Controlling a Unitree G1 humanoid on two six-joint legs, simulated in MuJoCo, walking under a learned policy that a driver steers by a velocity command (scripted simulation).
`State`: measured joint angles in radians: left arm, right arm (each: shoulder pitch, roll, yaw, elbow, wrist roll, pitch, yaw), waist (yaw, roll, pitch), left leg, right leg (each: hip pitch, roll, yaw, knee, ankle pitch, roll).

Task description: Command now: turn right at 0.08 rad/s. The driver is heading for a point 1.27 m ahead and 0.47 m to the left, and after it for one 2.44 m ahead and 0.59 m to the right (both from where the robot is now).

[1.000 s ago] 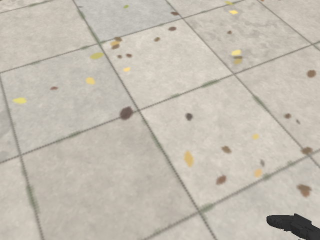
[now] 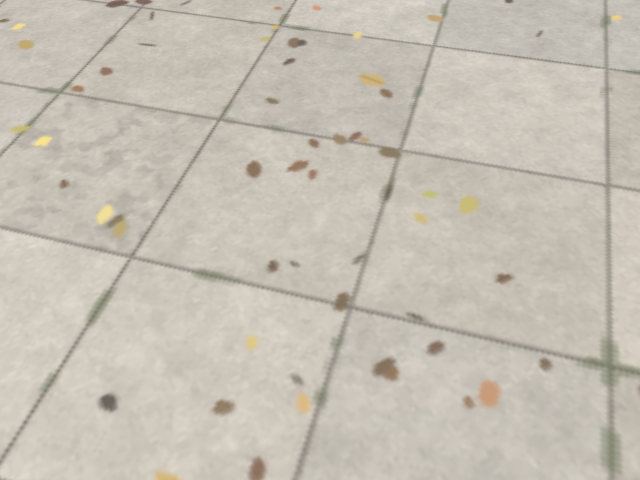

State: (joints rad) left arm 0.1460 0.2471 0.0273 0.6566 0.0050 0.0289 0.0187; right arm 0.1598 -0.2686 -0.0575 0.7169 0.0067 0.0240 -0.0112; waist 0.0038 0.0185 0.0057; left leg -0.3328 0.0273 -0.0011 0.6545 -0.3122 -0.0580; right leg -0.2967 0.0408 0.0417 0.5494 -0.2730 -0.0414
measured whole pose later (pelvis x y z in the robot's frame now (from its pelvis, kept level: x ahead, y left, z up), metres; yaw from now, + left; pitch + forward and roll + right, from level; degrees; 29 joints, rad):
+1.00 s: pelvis +0.10 +0.15 +0.00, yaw +36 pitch +2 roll +0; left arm 0.14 0.28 0.05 0.73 0.03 0.00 -0.08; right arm 0.50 -0.25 -0.04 0.81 -0.02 -0.07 0.03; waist -0.05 -0.04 0.00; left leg 0.17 -0.07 0.01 0.13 -0.33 0.07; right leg -0.76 -0.08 -0.07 0.87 -0.03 -0.01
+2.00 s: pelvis +0.93 +0.46 -0.03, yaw -12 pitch +0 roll +3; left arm -0.01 0.33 0.04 0.59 -0.02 -0.04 -0.07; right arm 0.44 -0.32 -0.06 0.83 0.03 -0.09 -0.04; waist -0.08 -0.05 0.08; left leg 0.09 0.03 0.24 0.63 -0.45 -0.05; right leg -0.57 0.04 -0.06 0.59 0.05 -0.13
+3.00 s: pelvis +1.15 +0.52 +0.00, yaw -23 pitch -1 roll +1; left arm 0.19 0.24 0.05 0.90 -0.02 0.04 0.04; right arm 0.18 -0.23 -0.04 0.72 -0.01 -0.01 -0.03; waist 0.02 0.00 0.04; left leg -0.27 -0.02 0.04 0.56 -0.27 0.03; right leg -0.26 0.02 0.13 0.61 -0.33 0.02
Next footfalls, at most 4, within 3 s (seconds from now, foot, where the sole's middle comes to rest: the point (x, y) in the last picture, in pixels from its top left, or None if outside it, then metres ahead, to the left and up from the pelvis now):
0.02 left None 0.04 0.14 -0.77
0.68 left None -0.05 0.14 -0.77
1.16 right None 0.40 0.28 -0.77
1.60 left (86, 367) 0.76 0.60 -0.77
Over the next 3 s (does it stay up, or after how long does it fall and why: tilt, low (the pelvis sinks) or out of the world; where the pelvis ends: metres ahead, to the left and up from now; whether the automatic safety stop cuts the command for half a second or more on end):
stays up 1.15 0.52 0.00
